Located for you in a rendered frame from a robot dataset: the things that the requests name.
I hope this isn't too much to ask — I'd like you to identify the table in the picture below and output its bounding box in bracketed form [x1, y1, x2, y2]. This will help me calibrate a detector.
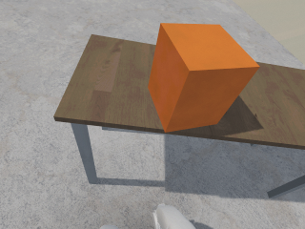
[53, 34, 305, 198]

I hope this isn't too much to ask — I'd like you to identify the robot right thigh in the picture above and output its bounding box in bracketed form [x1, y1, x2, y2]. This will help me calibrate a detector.
[152, 205, 196, 229]

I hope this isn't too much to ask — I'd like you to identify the carton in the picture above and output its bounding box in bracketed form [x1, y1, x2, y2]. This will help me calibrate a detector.
[148, 23, 260, 133]

